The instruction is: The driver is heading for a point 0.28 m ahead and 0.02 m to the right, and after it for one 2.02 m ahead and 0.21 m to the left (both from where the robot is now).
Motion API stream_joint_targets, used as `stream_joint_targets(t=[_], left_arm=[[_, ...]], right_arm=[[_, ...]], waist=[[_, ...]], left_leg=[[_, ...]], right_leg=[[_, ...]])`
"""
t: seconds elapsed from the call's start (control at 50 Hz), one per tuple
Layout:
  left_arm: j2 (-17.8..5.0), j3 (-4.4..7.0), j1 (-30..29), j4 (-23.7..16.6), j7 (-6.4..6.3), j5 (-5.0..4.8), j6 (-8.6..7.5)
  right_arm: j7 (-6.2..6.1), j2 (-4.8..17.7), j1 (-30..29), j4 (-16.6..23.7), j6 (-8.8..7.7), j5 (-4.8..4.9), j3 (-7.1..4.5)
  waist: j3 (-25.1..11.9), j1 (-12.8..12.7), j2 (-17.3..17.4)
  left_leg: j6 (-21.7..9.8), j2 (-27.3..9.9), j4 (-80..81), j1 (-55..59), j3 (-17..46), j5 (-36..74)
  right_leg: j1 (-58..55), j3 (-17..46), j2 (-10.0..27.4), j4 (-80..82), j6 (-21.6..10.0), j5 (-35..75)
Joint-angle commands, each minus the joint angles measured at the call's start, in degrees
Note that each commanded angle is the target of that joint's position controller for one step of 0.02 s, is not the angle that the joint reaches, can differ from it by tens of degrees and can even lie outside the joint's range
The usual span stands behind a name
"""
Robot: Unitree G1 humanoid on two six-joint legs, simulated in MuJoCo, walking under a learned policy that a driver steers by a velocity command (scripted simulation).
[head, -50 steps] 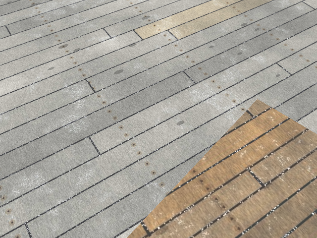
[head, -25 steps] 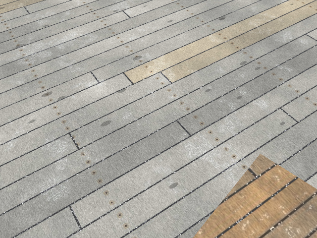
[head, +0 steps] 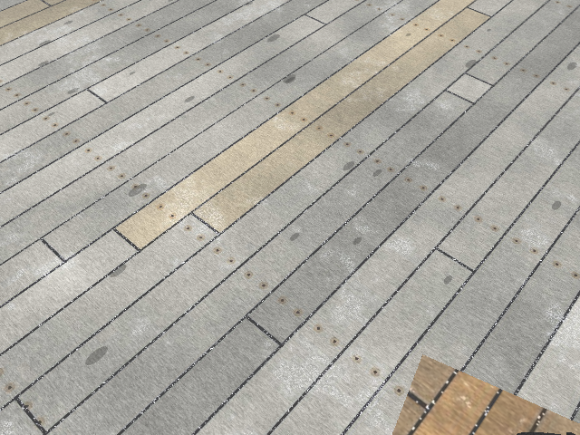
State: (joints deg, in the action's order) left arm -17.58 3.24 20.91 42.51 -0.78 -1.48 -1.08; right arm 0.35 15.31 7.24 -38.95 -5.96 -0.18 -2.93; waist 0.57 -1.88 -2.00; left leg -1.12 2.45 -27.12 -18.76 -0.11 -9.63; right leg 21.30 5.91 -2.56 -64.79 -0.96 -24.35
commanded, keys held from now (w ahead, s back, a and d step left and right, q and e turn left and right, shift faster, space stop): w+e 0.08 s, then e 0.14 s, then q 0.78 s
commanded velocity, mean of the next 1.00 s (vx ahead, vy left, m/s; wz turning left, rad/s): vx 0.16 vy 0.00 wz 0.07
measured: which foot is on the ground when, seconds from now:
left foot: down 0.00-0.36, up 0.38-0.74, down 0.76-1.00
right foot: up 0.00-0.32, down 0.34-0.76, up 0.78-1.00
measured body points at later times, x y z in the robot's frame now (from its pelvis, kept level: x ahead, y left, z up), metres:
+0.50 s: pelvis +0.20 -0.05 +0.00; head +0.24 -0.07 +0.44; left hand +0.42 +0.16 -0.09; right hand +0.23 -0.34 -0.14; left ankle +0.16 +0.12 -0.67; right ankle +0.27 -0.16 -0.73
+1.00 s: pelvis +0.23 +0.00 +0.01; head +0.27 +0.04 +0.46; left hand +0.36 +0.30 -0.11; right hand +0.38 -0.28 -0.08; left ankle +0.23 +0.08 -0.73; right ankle +0.26 -0.17 -0.65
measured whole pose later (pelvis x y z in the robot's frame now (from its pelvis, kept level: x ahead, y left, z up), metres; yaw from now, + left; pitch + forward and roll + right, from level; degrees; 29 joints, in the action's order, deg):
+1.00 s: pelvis +0.23 +0.00 +0.01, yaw +9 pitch +2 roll -3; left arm -18.2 5.8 3.8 45.4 -3.0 -0.1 1.3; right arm -1.7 16.9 13.1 -43.1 0.6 0.4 -3.6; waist 2.8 1.2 -1.5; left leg -3.1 1.3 -25.1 -15.0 3.8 -11.9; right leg 30.3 2.8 -1.0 -58.4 4.0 -20.6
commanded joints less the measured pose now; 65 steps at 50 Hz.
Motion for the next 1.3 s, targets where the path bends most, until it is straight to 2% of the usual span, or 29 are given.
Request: stream_joint_targets(t=[0.02, 0.04, 0.1, 0.18, 0.26, 0.32, 0.34, 0.36, 0.38, 0.4, 0.42, 0.44, 0.48, 0.58, 0.68, 0.74, 0.76, 0.78, 0.8, 0.82, 0.84, 0.88, 0.9, 0.94, 1.02, 1.16, 1.26, 1.28, 1.3], left_arm=[[-5.62, 1.82, -4.01, -6.01, 0.52, 0.40, -0.68], [-4.01, 1.52, -3.10, -6.56, 0.74, -0.08, -0.38], [-2.92, 1.10, -6.12, -8.27, 0.85, 0.21, 0.20], [-1.76, 0.56, -10.84, -9.43, 2.10, 1.02, -0.79], [-1.81, 0.74, -15.70, -12.04, 3.69, 0.96, -0.98], [-4.94, 2.37, -7.59, -9.76, 3.11, 2.08, -1.38], [-8.18, 3.24, -3.64, -8.61, 2.17, 2.77, -1.36], [-12.09, 3.17, -0.37, -9.09, 0.96, 4.94, -0.84], [-7.77, 1.49, -0.90, -9.40, 1.05, 4.50, -0.69], [-5.85, 1.17, -2.42, -9.25, 1.58, 3.37, -0.24], [-5.27, 0.74, -6.80, -8.52, 1.84, 2.45, -0.31], [-4.04, 0.33, -10.23, -7.86, 1.91, 2.21, -0.49], [-4.61, 0.69, -15.59, -7.09, 1.72, 3.24, -0.72], [-5.73, 1.88, -17.73, -5.14, -0.33, 2.83, -0.37], [-6.44, 2.50, -17.77, -2.85, -1.31, 2.10, 0.82], [-6.96, 2.79, -19.49, -1.83, -1.30, 0.45, 1.67], [-5.42, 2.60, -17.62, -0.68, -1.30, -0.03, 1.98], [-2.55, 2.06, -14.90, -0.41, -1.05, 1.25, 2.31], [-2.94, 2.13, -19.30, -3.51, -1.52, 2.21, 2.13], [-4.58, 2.64, -22.64, -3.98, -1.79, 2.30, 2.11], [-5.28, 3.11, -21.58, -3.42, -1.87, 1.57, 2.23], [-5.82, 3.66, -18.91, -0.95, -2.63, 2.40, 2.62], [-5.46, 3.70, -18.83, -1.03, -2.56, 2.03, 2.45], [-5.11, 3.70, -17.99, -0.74, -2.36, 1.49, 1.80], [-3.53, 3.02, -20.14, -0.96, -2.04, 1.12, 1.20], [-4.74, 2.97, -19.52, -0.48, -0.80, 0.68, 0.17], [-5.84, 3.39, -12.81, 1.65, 0.50, 0.70, -1.19], [-8.30, 3.90, -11.88, 1.83, 0.36, 1.45, -1.07], [-11.43, 4.05, -14.26, 0.68, -0.16, 2.30, -0.45]], right_arm=[[-0.15, 5.15, 5.66, 0.42, -0.16, -0.55, -1.59], [-0.07, 5.93, 4.75, -0.16, -0.29, -0.43, -1.81], [-0.06, 7.56, 3.68, -1.42, -0.80, -0.10, -2.44], [-0.91, 9.92, 2.68, -2.70, 0.51, 0.18, -2.92], [-1.14, 11.77, 6.84, -5.43, 1.63, 1.65, -3.10], [-0.77, 11.99, 6.34, -6.75, 2.12, 2.62, -2.82], [-0.43, 9.82, 8.30, -7.03, 1.77, 1.73, -1.86], [0.50, 5.48, 12.90, -6.02, 1.17, -0.68, 0.08], [1.15, 4.70, 18.25, -8.57, 1.62, 0.40, 1.16], [1.23, 10.67, 13.63, -8.79, 2.70, 2.24, -0.73], [0.84, 9.86, 9.62, -7.23, 3.54, 2.84, -0.65], [-0.12, 8.36, 8.56, -7.69, 4.61, 2.15, -0.48], [-1.71, 7.62, 11.72, -8.95, 7.28, 1.21, -0.76], [-2.94, 6.96, 9.21, -6.78, 9.20, 0.76, -1.47], [-1.65, 6.93, 5.86, -4.16, 9.33, 0.67, -1.86], [-0.48, 6.89, 9.82, -5.03, 9.23, 0.51, -2.45], [-0.38, 8.27, 11.45, -5.50, 9.11, 0.02, -3.03], [-1.20, 13.88, 11.67, -4.47, 8.88, -0.07, -4.36], [-1.22, 18.85, 9.65, -2.35, 8.18, -1.17, -4.96], [-0.87, 16.54, 9.39, -1.91, 6.76, -2.35, -4.50], [-0.88, 15.03, 7.17, -1.80, 5.63, -1.82, -4.11], [-1.40, 11.05, 2.62, -0.79, 5.43, 0.79, -3.09], [-1.78, 11.25, 3.11, -0.61, 5.40, 0.72, -2.91], [-2.23, 10.52, 4.44, -0.64, 5.56, 0.57, -2.78], [-2.96, 12.08, 6.22, -0.45, 6.37, 0.96, -3.49], [-2.44, 13.24, 2.88, 1.14, 7.55, 0.84, -4.05], [-2.73, 12.09, -1.32, 2.51, 8.48, 1.95, -3.54], [-2.88, 9.87, 0.74, 2.51, 8.48, 1.41, -2.87], [-2.63, 6.45, 5.39, 1.92, 8.18, 0.17, -1.88]], waist=[[1.58, 3.82, 7.06], [0.81, 2.42, 9.29], [2.56, 2.13, 7.29], [1.30, 3.29, 5.51], [-0.59, 4.51, 5.71], [-5.27, -1.42, 4.87], [-8.84, -2.93, 1.69], [-17.64, -1.82, -9.78], [-30.06, -1.32, -11.16], [-26.58, -3.18, -4.05], [-18.32, -1.36, -3.31], [-12.70, 0.27, -1.12], [-7.71, 4.10, -3.97], [-5.37, 3.36, -5.19], [-4.87, 2.51, -5.03], [-5.15, 5.40, -4.10], [-3.87, 5.57, -0.88], [-1.94, 3.51, 13.90], [0.73, 4.11, 21.06], [-1.26, 5.77, 14.64], [-1.39, 3.89, 12.23], [-2.47, 2.10, 7.50], [-3.09, 1.70, 10.36], [-5.20, 1.86, 9.46], [-5.85, 3.44, 8.92], [-4.63, 3.72, 11.12], [-6.13, -0.01, 10.47], [-7.49, 1.03, 6.03], [-7.52, 5.04, -8.44]], left_leg=[[-8.31, -16.48, 14.53, 13.00, 16.29, 2.56], [-9.33, -16.75, 16.02, 12.30, 14.82, 2.21], [-11.10, -17.32, 18.58, 10.29, 8.59, 11.94], [-8.12, -13.70, 15.21, 9.87, -3.56, 29.80], [-7.10, -15.49, 10.79, 14.67, -3.97, 31.97], [-4.81, -14.05, -1.38, 15.94, -3.69, 38.27], [-2.07, -10.68, -10.09, 10.99, -5.34, 30.88], [2.26, -4.98, -29.94, -6.57, -5.55, -5.61], [3.84, -2.34, -40.22, -8.44, 5.56, -33.49], [4.13, -4.69, -42.14, -8.97, 8.55, -32.48], [4.30, -6.20, -39.89, -12.59, 6.54, -30.40], [4.96, -7.63, -36.11, -12.63, 5.66, -27.68], [6.78, -7.60, -32.45, -3.30, 3.43, -20.24], [5.87, -7.84, -28.69, -2.94, 0.90, -13.55], [3.16, -7.74, -20.84, -1.44, -1.04, -12.07], [-0.07, -5.22, -7.63, 5.74, -3.97, -5.33], [-2.22, -4.77, -1.04, 8.49, -1.68, -1.03], [-7.01, -15.62, 7.77, 12.08, 15.27, 11.75], [-17.34, -25.23, 11.01, 10.60, 30.45, 18.22], [-18.44, -23.57, 11.73, 9.26, 29.04, 14.58], [-15.28, -20.39, 10.93, 9.73, 24.15, 12.83], [-10.14, -16.65, 9.99, 12.23, 19.39, 10.43], [-10.86, -16.36, 9.27, 11.07, 19.00, 15.59], [-11.23, -14.91, 7.77, 14.56, 17.33, 21.77], [-11.11, -14.24, 6.44, 18.56, 19.17, 21.07], [-11.85, -12.86, 5.53, 12.31, 25.54, 17.20], [-7.50, -8.83, 0.19, 10.31, 27.43, 16.60], [-4.59, -5.68, -4.55, 5.35, 24.19, 6.32], [-1.20, 3.08, -15.87, -2.79, 14.99, -18.43]], right_leg=[[17.95, 1.46, 8.08, -2.41, 0.69, 4.89], [17.82, 0.38, 8.45, -1.40, 1.13, 5.89], [19.38, -0.10, 9.63, 3.67, 2.56, 10.13], [12.52, -5.00, 7.35, 19.81, 2.41, 24.10], [7.46, -5.73, 4.93, 29.23, -0.24, 24.55], [-6.42, -6.83, 1.22, 38.22, -4.30, 26.69], [-17.07, -5.08, 4.28, 39.22, -6.06, 44.83], [-38.07, 12.09, 21.75, 32.17, -14.76, 76.06], [-41.39, 22.64, 30.23, 33.42, -22.14, 76.56], [-35.17, 16.22, 25.34, 35.81, -19.17, 66.40], [-29.19, 11.13, 22.22, 38.11, -15.94, 57.12], [-21.99, 8.25, 20.17, 40.93, -13.80, 48.36], [-7.49, 2.79, 17.59, 46.76, -12.58, 37.18], [-3.48, -1.87, 18.87, 50.95, -12.99, 20.92], [-6.77, -3.23, 21.07, 50.25, -12.24, 17.82], [-6.86, -6.59, 19.57, 44.38, -8.41, 17.71], [-4.61, -9.45, 16.73, 38.42, -4.67, 13.55], [4.56, -16.00, 9.69, 22.72, 1.57, 2.53], [16.47, -11.90, 0.79, 10.92, 4.60, -13.32], [16.90, -4.73, 1.73, 2.75, 3.80, -12.79], [17.14, -2.70, 2.80, 0.93, 2.92, -7.50], [17.70, -1.77, 4.00, 1.48, 2.99, -0.40], [15.53, -1.82, 3.44, 0.70, 3.66, 1.44], [14.88, -1.59, 2.56, 2.06, 4.78, 3.84], [14.36, -1.01, 1.89, 12.81, 6.21, 5.31], [4.31, -0.26, 0.24, 24.89, 6.05, 3.85], [-8.65, -1.74, 0.80, 45.16, 3.37, 16.99], [-15.48, 3.26, 7.58, 46.71, 0.96, 23.00], [-20.24, 14.57, 18.40, 46.09, -4.76, 38.33]])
